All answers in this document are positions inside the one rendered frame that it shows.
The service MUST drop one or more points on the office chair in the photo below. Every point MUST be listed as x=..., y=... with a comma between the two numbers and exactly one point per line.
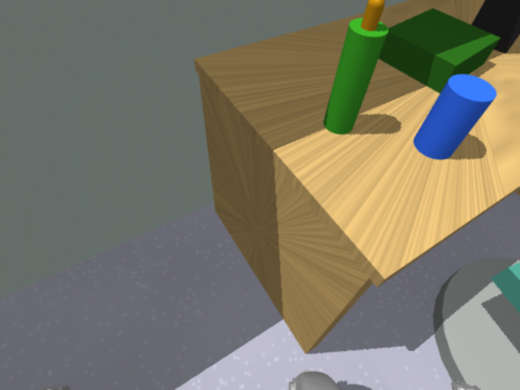
x=477, y=324

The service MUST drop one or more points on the desk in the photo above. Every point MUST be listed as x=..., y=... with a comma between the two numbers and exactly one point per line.
x=319, y=216

